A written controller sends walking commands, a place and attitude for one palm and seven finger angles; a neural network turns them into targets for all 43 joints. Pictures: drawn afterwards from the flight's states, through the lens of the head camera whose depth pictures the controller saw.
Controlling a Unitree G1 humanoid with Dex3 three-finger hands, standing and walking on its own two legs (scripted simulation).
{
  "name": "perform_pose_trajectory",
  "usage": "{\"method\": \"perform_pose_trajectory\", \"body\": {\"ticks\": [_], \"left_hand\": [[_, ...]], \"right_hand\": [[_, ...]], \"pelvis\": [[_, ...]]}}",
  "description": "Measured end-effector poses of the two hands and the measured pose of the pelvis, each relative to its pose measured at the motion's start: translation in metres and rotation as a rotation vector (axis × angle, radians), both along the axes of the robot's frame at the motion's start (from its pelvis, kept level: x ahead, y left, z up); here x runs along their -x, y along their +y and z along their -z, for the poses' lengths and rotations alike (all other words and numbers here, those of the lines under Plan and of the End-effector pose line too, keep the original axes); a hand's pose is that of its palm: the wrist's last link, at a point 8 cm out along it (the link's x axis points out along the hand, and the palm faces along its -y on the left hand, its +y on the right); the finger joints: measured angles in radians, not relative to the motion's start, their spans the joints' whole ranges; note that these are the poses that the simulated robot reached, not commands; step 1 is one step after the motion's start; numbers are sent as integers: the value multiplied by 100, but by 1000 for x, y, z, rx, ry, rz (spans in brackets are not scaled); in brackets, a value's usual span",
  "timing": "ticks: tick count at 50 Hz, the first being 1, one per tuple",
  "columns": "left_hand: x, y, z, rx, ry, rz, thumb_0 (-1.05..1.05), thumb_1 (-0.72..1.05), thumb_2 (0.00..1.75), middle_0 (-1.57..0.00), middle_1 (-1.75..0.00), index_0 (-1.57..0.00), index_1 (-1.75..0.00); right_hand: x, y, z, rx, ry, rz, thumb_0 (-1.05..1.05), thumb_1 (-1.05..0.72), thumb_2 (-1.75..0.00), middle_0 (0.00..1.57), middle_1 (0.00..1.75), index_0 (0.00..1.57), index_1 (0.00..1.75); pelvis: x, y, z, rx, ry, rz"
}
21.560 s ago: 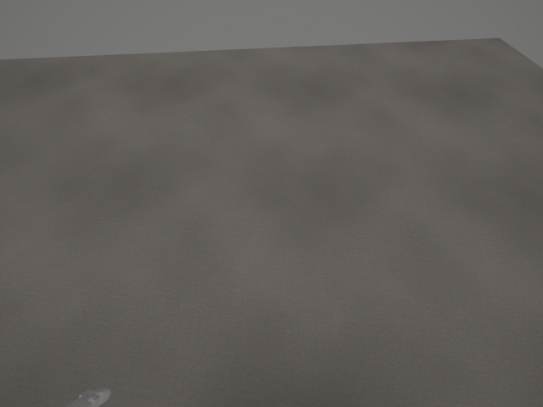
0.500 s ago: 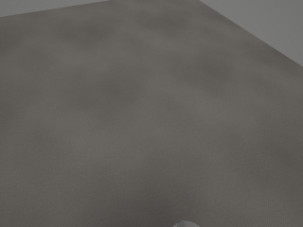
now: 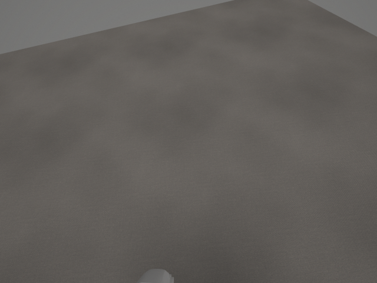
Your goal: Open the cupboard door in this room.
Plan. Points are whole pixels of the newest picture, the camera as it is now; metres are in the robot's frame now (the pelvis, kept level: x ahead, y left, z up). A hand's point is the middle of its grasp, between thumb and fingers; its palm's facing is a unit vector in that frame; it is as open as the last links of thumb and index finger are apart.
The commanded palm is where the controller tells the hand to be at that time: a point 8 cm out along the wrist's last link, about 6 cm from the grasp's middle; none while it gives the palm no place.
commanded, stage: turn or walk to find it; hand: left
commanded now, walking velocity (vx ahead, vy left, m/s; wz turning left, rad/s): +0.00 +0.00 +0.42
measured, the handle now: out of the picture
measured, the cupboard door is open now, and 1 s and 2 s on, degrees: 0 0 0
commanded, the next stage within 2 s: stand and wait in 1.08 s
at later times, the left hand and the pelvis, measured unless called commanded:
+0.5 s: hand out of the picture -0.03 +0.27 -0.18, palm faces +0.27 -0.93 -0.24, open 7.4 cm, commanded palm none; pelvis -0.02 +0.06 +0.00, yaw +13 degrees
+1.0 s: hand out of the picture -0.01 +0.21 -0.15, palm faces +0.41 -0.87 -0.27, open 7.4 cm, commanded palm none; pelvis -0.01 +0.01 +0.00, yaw +26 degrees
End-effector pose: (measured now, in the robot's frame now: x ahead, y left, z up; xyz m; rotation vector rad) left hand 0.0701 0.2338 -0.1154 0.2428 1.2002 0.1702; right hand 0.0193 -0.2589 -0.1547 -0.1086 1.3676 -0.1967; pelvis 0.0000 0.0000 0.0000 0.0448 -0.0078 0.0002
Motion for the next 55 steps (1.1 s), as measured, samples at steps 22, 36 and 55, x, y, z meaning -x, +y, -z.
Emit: {"method": "perform_pose_trajectory", "body": {"ticks": [22,36,55], "left_hand": [[136,79,36,61,191,-314,1,91,89,-20,-30,-20,-30],[59,71,14,21,-50,-301,0,91,90,-20,-30,-20,-30],[153,12,12,33,49,-519,0,90,89,-20,-30,-20,-30]], "right_hand": [[-116,95,-36,75,-202,-351,1,-91,-90,20,30,20,30],[-84,75,-16,27,-86,-354,1,-90,-90,20,30,21,30],[-110,57,-5,23,21,-529,1,-91,-90,20,30,20,30]], "pelvis": [[17,54,3,68,7,-199],[15,35,3,51,12,-312],[16,11,2,16,6,-501]]}}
